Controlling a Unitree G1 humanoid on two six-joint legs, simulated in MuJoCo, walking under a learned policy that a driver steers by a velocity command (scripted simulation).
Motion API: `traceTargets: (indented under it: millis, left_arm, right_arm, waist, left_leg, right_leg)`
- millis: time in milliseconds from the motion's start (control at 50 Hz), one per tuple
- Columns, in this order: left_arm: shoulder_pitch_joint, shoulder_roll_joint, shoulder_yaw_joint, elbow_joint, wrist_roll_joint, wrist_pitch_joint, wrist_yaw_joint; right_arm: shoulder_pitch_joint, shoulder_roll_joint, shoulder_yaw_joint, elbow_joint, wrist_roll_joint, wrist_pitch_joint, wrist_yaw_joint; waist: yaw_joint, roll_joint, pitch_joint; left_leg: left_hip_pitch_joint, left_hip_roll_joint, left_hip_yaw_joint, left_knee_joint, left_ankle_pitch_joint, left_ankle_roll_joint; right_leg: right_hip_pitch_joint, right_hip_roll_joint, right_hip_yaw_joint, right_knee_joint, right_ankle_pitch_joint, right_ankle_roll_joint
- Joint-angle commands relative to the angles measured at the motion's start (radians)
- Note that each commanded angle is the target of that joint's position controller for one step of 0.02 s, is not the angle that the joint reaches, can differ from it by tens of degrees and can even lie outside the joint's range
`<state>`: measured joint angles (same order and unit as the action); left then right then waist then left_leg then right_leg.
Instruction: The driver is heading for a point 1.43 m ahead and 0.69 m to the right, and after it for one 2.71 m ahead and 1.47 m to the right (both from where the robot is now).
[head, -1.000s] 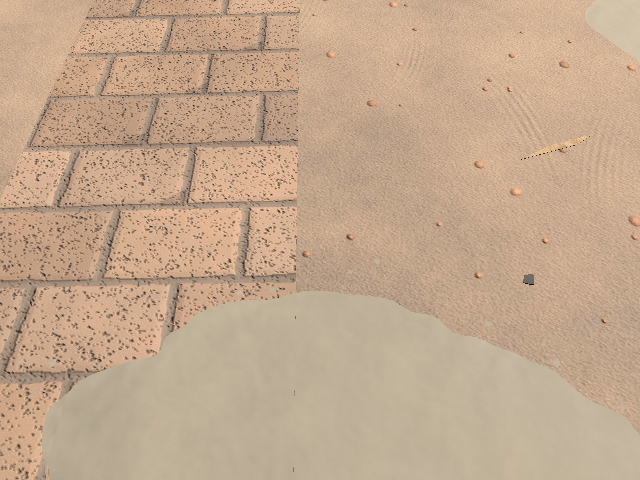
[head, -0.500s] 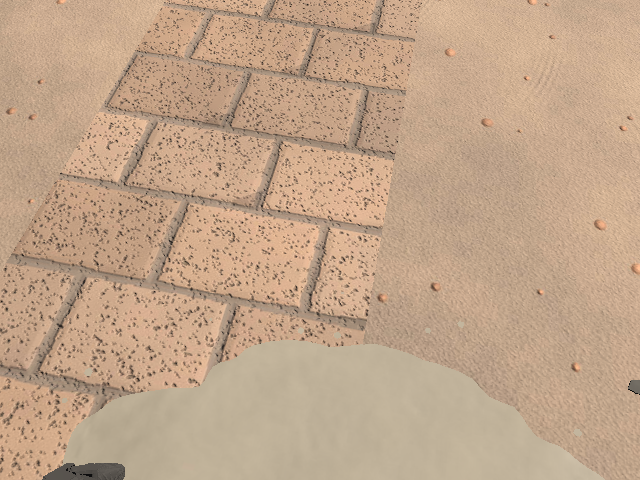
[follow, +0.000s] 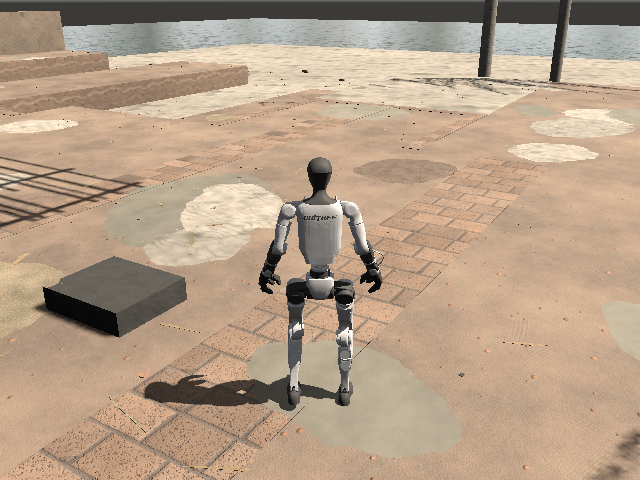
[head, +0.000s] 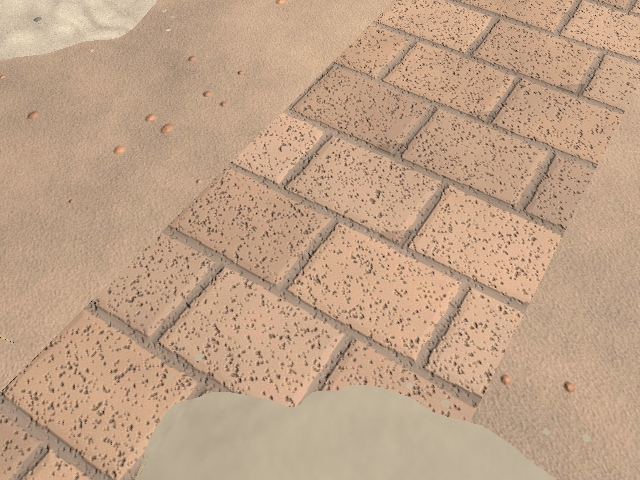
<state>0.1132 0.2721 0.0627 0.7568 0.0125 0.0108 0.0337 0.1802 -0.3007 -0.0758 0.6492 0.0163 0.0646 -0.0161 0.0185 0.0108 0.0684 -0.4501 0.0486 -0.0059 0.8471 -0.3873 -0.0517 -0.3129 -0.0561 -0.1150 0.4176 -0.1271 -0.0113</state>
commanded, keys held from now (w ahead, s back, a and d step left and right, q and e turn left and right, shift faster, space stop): e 1.00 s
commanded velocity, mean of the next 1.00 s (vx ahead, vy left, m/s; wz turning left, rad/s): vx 0.01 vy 0.00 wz -0.34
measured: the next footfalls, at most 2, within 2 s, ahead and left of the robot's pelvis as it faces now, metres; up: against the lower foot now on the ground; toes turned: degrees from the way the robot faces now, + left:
left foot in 0.08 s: +0.05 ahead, +0.14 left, +0.00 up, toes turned +2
right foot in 0.54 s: +0.01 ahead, -0.10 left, +0.00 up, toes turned -14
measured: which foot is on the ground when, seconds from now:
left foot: up 0.00-0.06, down 0.08-0.54, up 0.56-1.00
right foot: down 0.00-0.08, up 0.10-0.52, down 0.54-1.00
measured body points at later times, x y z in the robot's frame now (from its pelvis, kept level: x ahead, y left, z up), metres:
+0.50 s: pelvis +0.00 +0.02 +0.00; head +0.03 +0.00 +0.45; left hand +0.16 +0.28 -0.11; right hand +0.12 -0.27 -0.11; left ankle +0.01 +0.13 -0.74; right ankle -0.03 -0.09 -0.72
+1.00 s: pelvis +0.00 +0.00 +0.00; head +0.03 -0.02 +0.45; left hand +0.27 +0.20 -0.08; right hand +0.03 -0.32 -0.10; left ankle +0.09 +0.13 -0.71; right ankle -0.03 -0.09 -0.74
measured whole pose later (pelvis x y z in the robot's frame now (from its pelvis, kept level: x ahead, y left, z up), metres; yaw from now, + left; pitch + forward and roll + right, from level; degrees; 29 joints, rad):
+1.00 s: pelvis +0.00 +0.00 +0.00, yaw -27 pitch +2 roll +2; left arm 0.17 0.32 0.07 0.65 -0.01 0.04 0.02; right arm 0.12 -0.30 -0.09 0.74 0.01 -0.01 -0.03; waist 0.02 -0.01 0.04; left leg -0.39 -0.03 -0.10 0.68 -0.35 -0.08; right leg -0.29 0.10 0.20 0.50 -0.24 -0.05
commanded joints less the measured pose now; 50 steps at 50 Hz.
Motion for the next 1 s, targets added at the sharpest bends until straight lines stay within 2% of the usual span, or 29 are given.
traceTargets:
  millis: [20, 40, 60, 80, 100, 120, 140, 160, 180, 240, 320, 360, 420, 480, 500, 520, 540, 560, 580, 600, 620, 640, 660, 700, 800, 880, 940, 1000]
  left_arm:
    - [-0.021, 0.185, 0.045, -0.051, -0.022, -0.007, -0.006]
    - [-0.024, 0.175, 0.039, -0.041, -0.034, -0.003, -0.010]
    - [0.025, 0.137, 0.027, -0.013, -0.042, -0.004, -0.018]
    - [0.056, 0.046, -0.004, -0.018, -0.008, -0.011, -0.036]
    - [0.032, 0.039, -0.007, -0.046, 0.009, -0.019, -0.038]
    - [-0.013, 0.105, 0.010, -0.040, -0.003, -0.016, -0.032]
    - [0.002, 0.124, 0.021, -0.026, -0.021, -0.008, -0.030]
    - [0.037, 0.128, 0.029, 0.006, -0.022, 0.001, -0.022]
    - [0.058, 0.146, 0.039, 0.024, -0.017, 0.010, -0.015]
    - [0.080, 0.147, 0.048, 0.024, -0.033, 0.015, -0.008]
    - [0.035, 0.095, 0.031, -0.015, -0.035, 0.026, -0.011]
    - [0.027, 0.085, 0.024, -0.035, -0.033, 0.031, -0.019]
    - [0.040, 0.096, 0.024, -0.055, -0.033, 0.035, -0.033]
    - [0.072, 0.101, 0.029, -0.065, -0.034, 0.039, -0.051]
    - [0.100, 0.100, 0.032, -0.059, -0.033, 0.040, -0.056]
    - [0.131, 0.113, 0.040, -0.051, -0.029, 0.039, -0.055]
    - [0.152, 0.178, 0.061, -0.053, -0.024, 0.038, -0.043]
    - [0.175, 0.303, 0.087, -0.077, -0.016, 0.031, -0.025]
    - [0.208, 0.284, 0.075, -0.091, 0.018, 0.006, -0.039]
    - [0.161, 0.263, 0.069, -0.096, 0.017, -0.015, -0.045]
    - [0.101, 0.239, 0.065, -0.101, -0.002, -0.025, -0.040]
    - [0.056, 0.204, 0.054, -0.110, -0.020, -0.024, -0.032]
    - [0.031, 0.187, 0.045, -0.118, -0.030, -0.020, -0.024]
    - [0.045, 0.185, 0.042, -0.127, -0.022, -0.014, -0.015]
    - [0.071, 0.209, 0.051, -0.138, -0.025, -0.002, -0.002]
    - [0.055, 0.223, 0.057, -0.156, -0.022, 0.008, -0.005]
    - [0.038, 0.225, 0.059, -0.170, -0.022, 0.015, -0.012]
    - [0.012, 0.220, 0.059, -0.186, -0.031, 0.023, -0.014]
  right_arm:
    - [0.051, -0.073, -0.022, -0.061, -0.010, -0.010, 0.012]
    - [0.102, -0.064, -0.022, -0.036, -0.015, -0.012, 0.016]
    - [0.130, -0.077, -0.024, -0.022, -0.022, -0.013, 0.015]
    - [0.141, -0.142, -0.032, -0.027, -0.031, -0.014, 0.004]
    - [0.063, -0.160, -0.023, -0.051, -0.053, -0.020, 0.000]
    - [0.043, -0.102, -0.008, -0.046, -0.075, -0.042, 0.005]
    - [0.001, -0.091, -0.005, -0.030, -0.075, -0.061, 0.007]
    - [-0.032, -0.099, -0.009, -0.020, -0.064, -0.075, 0.006]
    - [-0.052, -0.087, -0.006, -0.014, -0.051, -0.085, 0.001]
    - [-0.045, -0.088, -0.008, 0.002, -0.039, -0.083, -0.018]
    - [-0.030, -0.094, -0.020, 0.017, -0.031, -0.061, -0.038]
    - [-0.038, -0.111, -0.029, 0.022, -0.032, -0.053, -0.038]
    - [-0.051, -0.133, -0.040, 0.029, -0.027, -0.046, -0.033]
    - [-0.077, -0.150, -0.048, 0.036, -0.009, -0.045, -0.031]
    - [-0.091, -0.150, -0.050, 0.040, 0.000, -0.044, -0.031]
    - [-0.070, -0.137, -0.048, 0.057, 0.007, -0.043, -0.030]
    - [-0.023, -0.102, -0.042, 0.072, -0.007, -0.047, -0.024]
    - [-0.074, -0.035, -0.018, 0.020, -0.062, -0.052, -0.017]
    - [-0.161, -0.067, -0.025, -0.008, -0.042, -0.058, -0.022]
    - [-0.166, -0.098, -0.035, -0.003, -0.015, -0.055, -0.024]
    - [-0.147, -0.110, -0.042, 0.011, -0.009, -0.052, -0.028]
    - [-0.133, -0.118, -0.046, 0.028, -0.018, -0.050, -0.036]
    - [-0.112, -0.125, -0.050, 0.034, -0.025, -0.049, -0.041]
    - [-0.080, -0.106, -0.048, 0.042, -0.022, -0.053, -0.038]
    - [-0.105, -0.084, -0.039, 0.029, -0.018, -0.063, -0.039]
    - [-0.115, -0.087, -0.037, 0.021, -0.014, -0.075, -0.028]
    - [-0.105, -0.096, -0.039, 0.015, -0.008, -0.091, -0.016]
    - [-0.071, -0.101, -0.041, 0.014, -0.004, -0.108, -0.001]
  waist:
    - [-0.023, -0.170, -0.183]
    - [-0.049, -0.159, -0.182]
    - [-0.055, -0.118, -0.171]
    - [-0.018, 0.109, -0.194]
    - [-0.003, 0.262, -0.163]
    - [-0.045, 0.184, -0.157]
    - [-0.020, 0.180, -0.121]
    - [-0.011, 0.172, -0.107]
    - [-0.011, 0.178, -0.093]
    - [-0.010, 0.136, -0.095]
    - [-0.045, 0.111, -0.105]
    - [-0.052, 0.115, -0.114]
    - [-0.047, 0.123, -0.128]
    - [-0.018, 0.130, -0.137]
    - [0.003, 0.129, -0.142]
    - [0.017, 0.106, -0.148]
    - [0.004, -0.039, -0.157]
    - [-0.004, -0.338, -0.148]
    - [0.069, -0.231, -0.219]
    - [0.046, -0.148, -0.182]
    - [0.013, -0.112, -0.143]
    - [-0.004, -0.088, -0.129]
    - [-0.022, -0.098, -0.127]
    - [-0.029, -0.110, -0.154]
    - [-0.005, -0.131, -0.142]
    - [0.006, -0.160, -0.120]
    - [0.007, -0.173, -0.132]
    - [-0.009, -0.182, -0.156]
  left_leg:
    - [0.144, -0.031, 0.045, -0.186, 0.053, 0.045]
    - [0.234, -0.055, 0.063, -0.321, 0.132, 0.072]
    - [0.349, -0.047, 0.026, -0.442, 0.224, 0.106]
    - [0.474, 0.166, -0.244, -0.521, 0.393, 0.166]
    - [0.340, 0.344, -0.379, -0.543, 0.460, 0.322]
    - [0.232, 0.310, -0.328, -0.565, 0.359, 0.343]
    - [0.213, 0.253, -0.249, -0.569, 0.316, 0.305]
    - [0.223, 0.212, -0.189, -0.563, 0.304, 0.266]
    - [0.229, 0.205, -0.154, -0.552, 0.378, 0.250]
    - [0.300, 0.217, -0.096, -0.516, 0.572, 0.268]
    - [0.392, 0.253, -0.083, -0.499, 0.555, 0.287]
    - [0.384, 0.268, -0.072, -0.495, 0.567, 0.298]
    - [0.379, 0.290, -0.056, -0.478, 0.623, 0.304]
    - [0.367, 0.297, -0.027, -0.430, 0.620, 0.269]
    - [0.345, 0.284, 0.001, -0.391, 0.588, 0.237]
    - [0.302, 0.253, 0.044, -0.328, 0.495, 0.183]
    - [0.172, 0.180, 0.131, -0.161, 0.299, 0.095]
    - [-0.158, 0.016, 0.185, 0.150, -0.245, -0.018]
    - [-0.213, -0.047, 0.001, 0.331, -0.355, -0.024]
    - [-0.246, -0.028, -0.044, 0.393, -0.284, -0.014]
    - [-0.264, -0.012, -0.059, 0.379, -0.182, -0.003]
    - [-0.268, -0.001, -0.068, 0.349, -0.111, -0.003]
    - [-0.232, -0.004, -0.071, 0.333, -0.054, -0.009]
    - [-0.189, -0.028, -0.066, 0.325, 0.017, -0.021]
    - [-0.174, -0.045, -0.082, 0.102, 0.063, -0.047]
    - [-0.087, -0.062, -0.090, -0.038, 0.054, -0.049]
    - [-0.019, -0.082, -0.092, -0.119, 0.026, -0.037]
    - [0.060, -0.095, -0.089, -0.253, 0.040, -0.014]
  right_leg:
    - [0.125, -0.237, 0.172, -0.090, 0.142, -0.202]
    - [0.087, -0.218, 0.158, -0.052, 0.116, -0.176]
    - [0.005, -0.181, 0.128, -0.003, 0.027, -0.110]
    - [-0.136, -0.080, 0.028, 0.197, -0.213, -0.001]
    - [-0.223, -0.002, 0.036, 0.297, -0.481, 0.058]
    - [-0.146, -0.035, 0.127, 0.404, -0.459, 0.066]
    - [-0.147, -0.022, 0.139, 0.455, -0.407, 0.066]
    - [-0.160, -0.016, 0.146, 0.494, -0.364, 0.071]
    - [-0.170, -0.008, 0.168, 0.534, -0.330, 0.080]
    - [-0.216, 0.026, 0.175, 0.634, -0.311, 0.102]
    - [-0.245, -0.002, 0.138, 0.527, -0.316, 0.120]
    - [-0.200, -0.008, 0.110, 0.466, -0.328, 0.114]
    - [-0.137, 0.001, 0.070, 0.389, -0.322, 0.089]
    - [-0.058, 0.015, 0.039, 0.255, -0.256, 0.042]
    - [0.002, 0.031, 0.020, 0.159, -0.178, 0.019]
    - [0.088, 0.053, 0.022, 0.045, -0.059, -0.012]
    - [0.223, -0.013, 0.159, -0.029, 0.202, -0.062]
    - [0.379, -0.284, 0.538, -0.020, 0.647, -0.222]
    - [0.334, -0.363, 0.632, -0.051, 0.630, -0.379]
    - [0.312, -0.315, 0.554, -0.068, 0.523, -0.356]
    - [0.289, -0.251, 0.481, -0.067, 0.421, -0.292]
    - [0.271, -0.214, 0.448, -0.067, 0.367, -0.246]
    - [0.237, -0.186, 0.421, -0.074, 0.367, -0.228]
    - [0.231, -0.159, 0.404, -0.079, 0.374, -0.226]
    - [0.243, -0.132, 0.444, -0.079, 0.229, -0.218]
    - [0.166, -0.113, 0.505, -0.074, 0.101, -0.218]
    - [0.152, -0.108, 0.564, -0.044, 0.152, -0.219]
    - [0.176, -0.096, 0.626, 0.006, 0.262, -0.203]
